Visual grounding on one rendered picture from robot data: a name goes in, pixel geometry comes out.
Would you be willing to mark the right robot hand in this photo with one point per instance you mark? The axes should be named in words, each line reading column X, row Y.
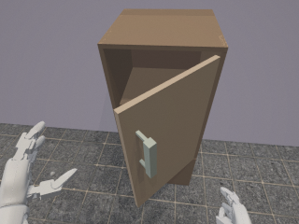
column 237, row 214

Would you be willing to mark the left robot hand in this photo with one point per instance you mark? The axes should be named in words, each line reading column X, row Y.
column 17, row 175

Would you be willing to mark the cupboard door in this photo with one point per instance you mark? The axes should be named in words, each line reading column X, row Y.
column 172, row 114

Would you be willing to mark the robot left forearm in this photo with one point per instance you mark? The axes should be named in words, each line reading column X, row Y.
column 14, row 214

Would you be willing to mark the handle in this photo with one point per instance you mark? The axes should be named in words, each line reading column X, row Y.
column 150, row 154

